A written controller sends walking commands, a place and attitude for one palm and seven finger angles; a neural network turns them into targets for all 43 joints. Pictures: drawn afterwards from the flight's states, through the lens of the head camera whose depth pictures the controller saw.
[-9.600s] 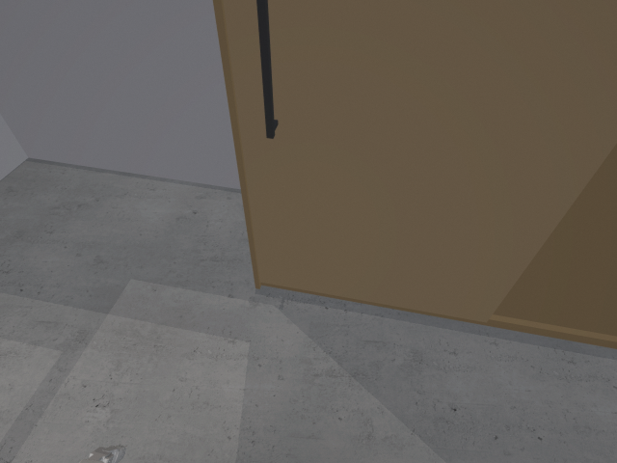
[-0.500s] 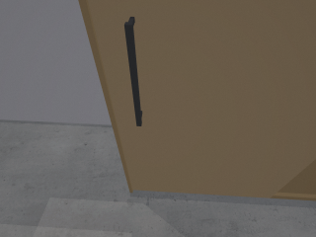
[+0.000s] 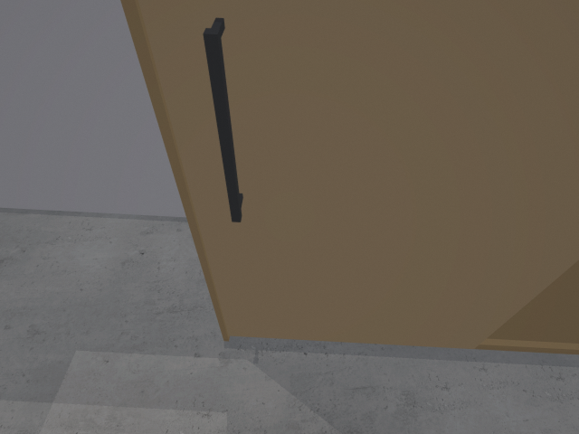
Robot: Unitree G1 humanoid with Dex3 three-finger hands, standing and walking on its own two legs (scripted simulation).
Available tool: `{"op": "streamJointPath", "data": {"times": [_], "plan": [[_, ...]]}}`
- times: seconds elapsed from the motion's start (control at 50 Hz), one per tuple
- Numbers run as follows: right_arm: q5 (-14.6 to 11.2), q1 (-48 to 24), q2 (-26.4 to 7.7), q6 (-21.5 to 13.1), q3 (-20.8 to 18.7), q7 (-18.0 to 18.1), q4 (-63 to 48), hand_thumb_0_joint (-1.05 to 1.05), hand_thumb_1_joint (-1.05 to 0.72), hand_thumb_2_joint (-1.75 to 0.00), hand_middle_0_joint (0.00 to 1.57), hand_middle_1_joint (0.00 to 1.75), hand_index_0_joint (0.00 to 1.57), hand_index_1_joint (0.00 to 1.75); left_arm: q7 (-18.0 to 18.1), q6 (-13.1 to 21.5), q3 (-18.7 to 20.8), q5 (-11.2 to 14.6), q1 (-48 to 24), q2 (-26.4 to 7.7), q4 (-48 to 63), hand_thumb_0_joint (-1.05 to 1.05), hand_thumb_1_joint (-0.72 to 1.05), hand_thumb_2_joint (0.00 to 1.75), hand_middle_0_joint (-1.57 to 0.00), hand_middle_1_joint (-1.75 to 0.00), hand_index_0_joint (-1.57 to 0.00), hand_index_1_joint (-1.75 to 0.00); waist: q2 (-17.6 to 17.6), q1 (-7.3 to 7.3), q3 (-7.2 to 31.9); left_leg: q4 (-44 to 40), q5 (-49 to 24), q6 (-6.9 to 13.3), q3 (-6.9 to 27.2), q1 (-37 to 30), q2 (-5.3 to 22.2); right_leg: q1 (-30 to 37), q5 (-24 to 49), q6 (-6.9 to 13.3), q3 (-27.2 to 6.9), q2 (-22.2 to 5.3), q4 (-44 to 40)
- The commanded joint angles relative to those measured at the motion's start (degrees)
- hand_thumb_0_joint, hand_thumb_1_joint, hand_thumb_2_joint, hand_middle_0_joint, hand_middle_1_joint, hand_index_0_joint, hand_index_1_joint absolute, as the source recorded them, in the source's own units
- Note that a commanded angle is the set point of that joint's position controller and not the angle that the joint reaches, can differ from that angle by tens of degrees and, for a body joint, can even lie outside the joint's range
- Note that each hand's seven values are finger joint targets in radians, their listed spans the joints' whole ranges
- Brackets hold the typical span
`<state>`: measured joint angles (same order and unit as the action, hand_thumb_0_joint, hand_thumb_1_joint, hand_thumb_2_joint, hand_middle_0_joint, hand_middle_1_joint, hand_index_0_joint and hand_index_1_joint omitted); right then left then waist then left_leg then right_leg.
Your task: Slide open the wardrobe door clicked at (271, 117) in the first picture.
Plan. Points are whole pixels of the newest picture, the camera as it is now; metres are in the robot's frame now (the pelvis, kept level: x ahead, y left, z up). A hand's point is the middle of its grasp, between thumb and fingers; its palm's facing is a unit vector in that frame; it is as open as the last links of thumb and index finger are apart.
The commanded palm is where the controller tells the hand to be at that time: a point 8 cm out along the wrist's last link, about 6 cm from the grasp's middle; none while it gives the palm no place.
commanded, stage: look again from close up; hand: left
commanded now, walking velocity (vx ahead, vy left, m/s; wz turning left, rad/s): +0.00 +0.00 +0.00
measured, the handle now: (229, 139) +0.50 +0.13 +0.14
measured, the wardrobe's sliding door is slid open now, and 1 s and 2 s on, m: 0.00 0.00 0.00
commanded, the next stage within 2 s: raise the hand with hooked fingers in 0.96 s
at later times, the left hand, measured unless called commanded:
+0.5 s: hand out of the picture -0.01 +0.12 -0.17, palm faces +0.03 -0.99 -0.16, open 7.4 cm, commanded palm none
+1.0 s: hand out of the picture +0.00 +0.10 -0.17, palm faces +0.05 -0.98 -0.17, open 7.4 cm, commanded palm none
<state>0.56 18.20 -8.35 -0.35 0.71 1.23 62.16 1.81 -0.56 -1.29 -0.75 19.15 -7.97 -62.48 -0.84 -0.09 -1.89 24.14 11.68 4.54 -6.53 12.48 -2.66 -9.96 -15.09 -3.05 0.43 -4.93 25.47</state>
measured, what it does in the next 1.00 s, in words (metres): shifts its weight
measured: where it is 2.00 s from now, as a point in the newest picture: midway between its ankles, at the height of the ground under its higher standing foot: outside the picture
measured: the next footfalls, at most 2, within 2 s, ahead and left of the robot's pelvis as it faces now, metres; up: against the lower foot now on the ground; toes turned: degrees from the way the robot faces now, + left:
none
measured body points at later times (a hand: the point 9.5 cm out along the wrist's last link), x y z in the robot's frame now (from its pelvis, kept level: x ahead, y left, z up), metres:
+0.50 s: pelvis +0.00 -0.04 +0.00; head +0.01 -0.04 +0.45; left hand -0.01 +0.17 -0.16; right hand +0.01 -0.27 -0.16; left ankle +0.02 +0.07 -0.74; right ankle -0.02 -0.16 -0.74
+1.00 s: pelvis +0.01 -0.06 +0.00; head +0.03 -0.06 +0.45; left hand +0.00 +0.16 -0.16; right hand +0.02 -0.28 -0.16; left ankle +0.02 +0.07 -0.74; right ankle -0.02 -0.16 -0.74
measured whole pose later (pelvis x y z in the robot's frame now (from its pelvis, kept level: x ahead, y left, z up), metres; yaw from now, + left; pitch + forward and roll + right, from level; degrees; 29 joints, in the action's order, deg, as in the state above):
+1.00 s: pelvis +0.01 -0.06 +0.00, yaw +1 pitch -1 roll +0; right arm 0.6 16.2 -8.2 -0.7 0.6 1.9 64.4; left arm 1.9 0.9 -0.9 -0.4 18.0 -7.9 -62.6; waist -0.4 -0.5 -1.7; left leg 23.8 12.1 -0.5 -3.8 11.0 1.7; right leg -7.7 -16.1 0.9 3.0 -0.4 24.4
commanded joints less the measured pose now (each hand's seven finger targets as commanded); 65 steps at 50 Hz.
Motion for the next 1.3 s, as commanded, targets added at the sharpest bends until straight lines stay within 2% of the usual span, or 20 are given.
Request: {"op": "streamJointPath", "data": {"times": [0.0,0.08,0.38,0.46,0.54,0.66,0.74,1.02,1.04,1.06,1.08,1.1,1.12,1.14,1.16,1.18,1.2,1.24,1.26,1.28], "plan": [[-0.2,2.1,-6.1,-1.3,-1.4,0.3,-2.0,0.0,-0.9,-0.9,0.2,0.3,0.2,0.3,0.7,1.3,1.0,-0.2,3.9,-5.1,1.0,0.0,0.9,0.9,-0.2,-0.3,-0.2,-0.3,-0.1,-0.01,-1.5,-5.9,-1.1,-1.5,8.6,-0.4,8.4,-2.1,4.3,4.2,-2.2,-1.6,-3.6],[-0.3,1.8,-5.6,-1.1,-1.3,0.4,-1.2,0.0,-0.9,-0.9,0.2,0.3,0.2,0.3,0.8,1.3,0.9,-0.2,4.4,-4.8,0.5,0.0,0.9,0.9,-0.2,-0.3,-0.2,-0.3,0.1,-0.11,-3.2,-5.4,-1.2,-1.5,8.2,-0.4,8.5,-3.2,4.2,4.0,-2.3,-1.5,-4.3],[-0.1,0.7,-4.9,-1.0,-1.2,0.4,-0.6,0.0,-0.9,-0.9,0.2,0.3,0.2,0.3,0.7,1.9,1.0,-0.1,3.7,-5.2,0.6,0.0,0.9,0.9,-0.2,-0.3,-0.2,-0.3,-1.1,-0.09,-3.0,-3.7,-3.6,-2.5,7.1,-1.1,8.2,-3.2,5.0,4.6,-3.4,-1.6,-5.9],[-0.1,0.6,-5.1,-0.9,-1.0,0.4,-0.3,0.0,-0.9,-0.9,0.2,0.3,0.2,0.3,0.6,1.9,1.0,0.1,3.3,-5.5,0.9,0.0,0.9,0.9,-0.2,-0.3,-0.2,-0.3,0.1,-0.17,-3.0,-3.8,-3.2,-2.9,6.9,-1.0,8.2,-3.3,4.0,4.7,-3.6,-1.6,-6.3],[0.0,0.8,-5.0,-1.1,-1.0,0.4,-0.1,0.0,-0.9,-0.9,0.2,0.3,0.2,0.3,0.6,2.1,1.1,0.2,3.5,-5.8,1.1,0.0,0.9,0.9,-0.2,-0.3,-0.2,-0.3,0.1,-0.32,-1.7,-3.3,-5.0,-3.1,6.7,-1.5,8.2,-2.1,6.8,4.9,-3.6,-1.7,-6.1],[0.0,1.2,-4.8,-1.0,-1.0,0.5,0.3,0.0,-0.9,-0.9,0.2,0.3,0.2,0.3,0.5,2.1,1.3,0.2,3.0,-5.6,1.2,0.0,0.9,0.9,-0.2,-0.3,-0.2,-0.3,0.8,-0.25,-2.2,-3.6,-4.7,-3.3,6.8,-1.4,8.4,-2.2,5.5,5.0,-3.3,-1.4,-6.3],[0.0,1.2,-4.8,-1.1,-1.0,0.6,0.4,0.0,-0.9,-0.9,0.2,0.3,0.2,0.3,0.5,2.1,1.3,0.2,3.3,-5.6,1.2,0.0,0.9,0.9,-0.2,-0.3,-0.2,-0.3,-0.2,-0.35,-1.9,-3.5,-5.9,-3.3,6.7,-1.8,8.6,-1.6,7.4,5.0,-3.2,-1.3,-6.1],[0.0,1.3,-4.9,-1.3,-1.0,0.8,0.7,0.0,-0.9,-0.9,0.2,0.3,0.2,0.3,0.5,2.2,1.6,0.1,3.5,-5.8,1.0,0.0,0.9,0.9,-0.2,-0.3,-0.2,-0.3,0.7,-0.53,-1.5,-3.4,-8.9,-3.3,6.7,-2.6,8.8,-0.2,11.3,5.1,-2.6,-1.5,-5.8],[-0.4,-4.5,-6.4,-1.9,-1.2,0.1,-3.1,0.0,-0.9,-0.9,0.2,0.3,0.2,0.3,2.7,3.5,1.7,-0.9,6.0,-6.8,-0.7,0.0,0.9,0.9,-0.2,-0.3,-0.2,-0.3,-1.3,-1.68,-3.2,9.6,-10.8,-4.8,5.3,2.1,9.0,-1.8,34.6,3.7,-6.3,-4.9,-5.5],[-3.1,-2.3,-16.8,-10.0,-2.5,2.6,-22.6,0.0,-0.9,-0.9,0.2,0.3,0.2,0.3,1.6,15.4,4.8,11.8,-35.3,-17.2,88.3,0.0,0.88,0.89,-0.2,-0.32,-0.2,-0.32,10.2,5.89,25.5,1.2,-13.1,-2.5,5.2,-15.0,2.7,2.9,25.0,4.4,-0.6,0.9,0.4],[-3.3,-9.6,-10.8,-13.9,0.0,4.9,-20.7,0.0,-0.9,-0.9,0.2,0.3,0.2,0.3,4.5,14.0,10.3,8.7,-28.3,-22.1,85.2,0.0,0.85,0.88,-0.2,-0.33,-0.2,-0.33,17.1,1.09,18.0,1.1,-14.4,-2.9,3.3,-15.6,4.3,-0.7,14.6,4.6,-0.4,3.2,1.7],[-1.5,-5.8,-12.3,-16.5,-1.7,4.5,-18.7,0.0,-0.9,-0.9,0.2,0.3,0.2,0.3,5.6,11.4,4.7,7.3,-10.5,-11.8,72.0,0.0,0.83,0.87,-0.21,-0.34,-0.21,-0.34,16.4,0.69,19.7,0.2,-13.4,-3.9,4.5,-12.6,5.0,-1.2,7.3,5.3,3.2,3.4,3.2],[-3.7,-6.1,-8.7,-17.0,-1.4,3.8,-17.4,0.0,-0.9,-0.9,0.2,0.3,0.2,0.3,6.1,4.9,-2.4,7.7,5.5,0.6,56.7,0.0,0.81,0.86,-0.21,-0.36,-0.21,-0.36,8.7,1.44,9.9,0.5,-8.8,-3.2,5.7,-5.5,5.1,-5.0,5.8,4.5,4.2,3.7,2.2],[-4.4,-5.6,-10.9,-17.5,-1.9,3.8,-21.4,0.0,-0.9,-0.9,0.2,0.3,0.2,0.3,4.9,4.3,-3.2,10.4,0.0,1.2,68.4,0.0,0.78,0.85,-0.21,-0.37,-0.21,-0.37,6.8,1.73,6.8,1.2,-5.1,-3.0,7.1,-3.1,4.8,-5.7,5.1,4.0,4.9,3.5,2.3],[-4.2,-7.2,-12.5,-18.4,-2.6,4.2,-23.1,0.0,-0.9,-0.9,0.2,0.3,0.2,0.3,3.8,6.9,-1.7,10.8,-2.1,-1.7,72.6,0.0,0.76,0.84,-0.21,-0.39,-0.21,-0.39,2.6,2.73,5.2,2.7,-1.5,-2.9,6.9,-2.0,4.5,-8.7,2.1,3.5,4.6,3.5,1.1],[-3.6,-7.6,-12.5,-19.4,-2.8,4.5,-25.0,0.0,-0.9,-0.9,0.2,0.3,0.2,0.3,3.1,10.1,-1.5,10.2,-1.6,-1.6,72.1,0.0,0.74,0.83,-0.21,-0.4,-0.21,-0.4,-1.1,3.5,2.9,4.8,0.0,-2.7,6.8,-0.2,3.5,-10.9,-0.5,3.3,4.6,3.5,1.0],[-2.3,-6.4,-13.0,-19.5,-3.5,4.3,-25.3,0.0,-0.9,-0.9,0.2,0.3,0.2,0.3,2.2,12.3,-0.1,9.8,0.7,-1.9,66.5,0.0,0.71,0.82,-0.21,-0.42,-0.21,-0.42,-8.7,3.71,1.9,7.3,1.7,-3.0,6.9,3.5,2.8,-15.7,-4.4,2.9,4.4,4.1,1.2],[-1.6,-8.6,-12.8,-18.9,-4.3,3.2,-27.1,0.0,-0.9,-0.9,0.2,0.3,0.2,0.3,-3.0,17.9,2.4,11.8,12.6,0.9,53.2,0.0,0.67,0.8,-0.22,-0.45,-0.22,-0.45,-19.3,0.43,-3.3,11.0,4.9,-4.0,7.3,13.8,2.9,-21.6,-8.6,2.6,4.6,4.3,4.7],[-1.5,-9.7,-12.7,-18.7,-4.8,2.4,-28.4,0.0,-0.9,-0.9,0.2,0.3,0.2,0.3,-6.6,21.8,4.1,13.1,17.1,0.5,51.7,0.0,0.64,0.79,-0.22,-0.47,-0.22,-0.47,-21.5,-1.44,-2.7,12.6,5.5,-4.5,7.0,17.6,2.7,-21.8,-9.0,2.6,4.1,4.2,6.8],[-1.8,-10.3,-12.8,-18.0,-5.6,1.3,-29.6,0.0,-0.9,-0.9,0.2,0.3,0.2,0.3,-10.5,24.7,7.9,13.5,22.3,-2.3,49.7,0.0,0.62,0.78,-0.22,-0.48,-0.22,-0.48,-16.7,-3.97,-1.5,13.6,3.4,-5.1,6.2,18.3,2.3,-19.5,-4.9,3.5,2.9,3.9,8.8]]}}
